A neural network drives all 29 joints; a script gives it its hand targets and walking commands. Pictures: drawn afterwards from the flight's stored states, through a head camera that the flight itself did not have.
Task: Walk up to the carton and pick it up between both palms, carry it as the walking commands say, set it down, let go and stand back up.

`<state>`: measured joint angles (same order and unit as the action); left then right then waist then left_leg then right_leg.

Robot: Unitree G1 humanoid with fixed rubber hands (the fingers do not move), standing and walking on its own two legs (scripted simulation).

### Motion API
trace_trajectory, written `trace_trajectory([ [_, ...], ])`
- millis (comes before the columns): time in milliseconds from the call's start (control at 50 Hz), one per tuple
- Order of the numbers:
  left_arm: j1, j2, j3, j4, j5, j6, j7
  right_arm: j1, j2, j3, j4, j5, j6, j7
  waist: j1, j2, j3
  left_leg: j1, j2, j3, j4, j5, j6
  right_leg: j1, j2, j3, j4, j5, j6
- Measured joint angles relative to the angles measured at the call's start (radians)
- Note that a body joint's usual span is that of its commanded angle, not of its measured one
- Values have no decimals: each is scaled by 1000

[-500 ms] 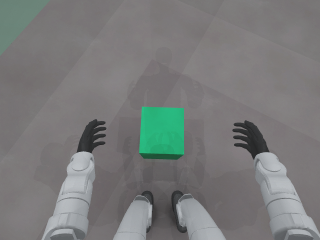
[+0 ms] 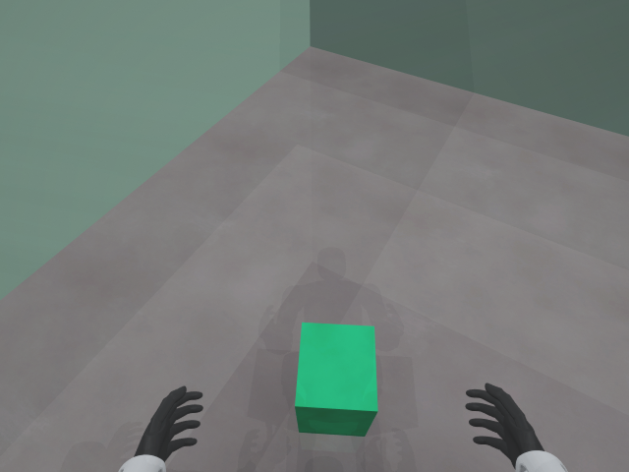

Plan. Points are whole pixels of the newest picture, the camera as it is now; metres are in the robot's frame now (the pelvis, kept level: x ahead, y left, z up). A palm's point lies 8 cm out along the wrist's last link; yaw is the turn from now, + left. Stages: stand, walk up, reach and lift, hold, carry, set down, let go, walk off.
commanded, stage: let go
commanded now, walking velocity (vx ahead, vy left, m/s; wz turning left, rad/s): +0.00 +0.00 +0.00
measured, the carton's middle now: (334, 382) +0.40 -0.03 -0.63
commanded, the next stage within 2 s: stand in 0.28 s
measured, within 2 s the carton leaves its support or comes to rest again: neither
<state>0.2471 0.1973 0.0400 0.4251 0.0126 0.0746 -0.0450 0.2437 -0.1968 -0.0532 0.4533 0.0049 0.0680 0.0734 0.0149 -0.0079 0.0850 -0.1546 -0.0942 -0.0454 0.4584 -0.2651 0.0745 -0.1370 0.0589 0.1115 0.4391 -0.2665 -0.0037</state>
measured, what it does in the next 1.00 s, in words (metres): stands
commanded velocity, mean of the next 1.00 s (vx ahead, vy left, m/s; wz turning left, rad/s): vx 0.00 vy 0.00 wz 0.00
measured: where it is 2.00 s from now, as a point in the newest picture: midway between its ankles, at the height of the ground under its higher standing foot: outside the picture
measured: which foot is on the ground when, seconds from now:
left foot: down 0.00-1.00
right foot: down 0.00-1.00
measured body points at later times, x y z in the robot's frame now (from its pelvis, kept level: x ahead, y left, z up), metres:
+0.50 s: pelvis -0.01 +0.01 -0.01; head -0.04 +0.01 +0.44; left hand +0.12 +0.29 -0.10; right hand +0.13 -0.27 -0.09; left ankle -0.01 +0.07 -0.74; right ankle -0.02 -0.12 -0.74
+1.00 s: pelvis -0.01 -0.02 +0.00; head -0.03 -0.01 +0.45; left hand +0.11 +0.27 -0.10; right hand +0.12 -0.31 -0.10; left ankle -0.01 +0.07 -0.74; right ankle -0.02 -0.12 -0.74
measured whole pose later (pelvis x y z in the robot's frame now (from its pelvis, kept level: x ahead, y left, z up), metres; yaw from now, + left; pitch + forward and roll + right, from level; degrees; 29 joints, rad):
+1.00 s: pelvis -0.01 -0.02 +0.00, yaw +1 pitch -3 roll +0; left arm 0.23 0.32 0.03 0.81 0.03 -0.01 0.02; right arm 0.19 -0.33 -0.04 0.85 -0.02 -0.01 -0.02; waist -0.01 0.01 -0.02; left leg -0.14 -0.08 -0.06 0.46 -0.26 0.06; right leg -0.13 0.07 0.09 0.45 -0.26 -0.02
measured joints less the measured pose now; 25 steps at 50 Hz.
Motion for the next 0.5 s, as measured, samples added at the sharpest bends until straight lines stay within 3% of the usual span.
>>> trace_trajectory([
  [300,-19,-6,-5,-18,4,80,-7,-51,5,-2,-32,-27,110,7,-13,26,58,65,-12,28,33,-5,22,57,-10,23,44,-9,22],
  [400,-21,39,-10,112,20,16,39,-41,-38,9,100,-37,31,-58,-12,12,-32,-4,-23,33,56,-11,23,-25,-17,24,97,-29,25],
  [500,23,91,10,212,30,-32,56,-31,-100,-23,202,-44,-31,-75,-14,17,-93,-26,-23,26,65,-21,22,-44,-17,17,104,-40,21],
])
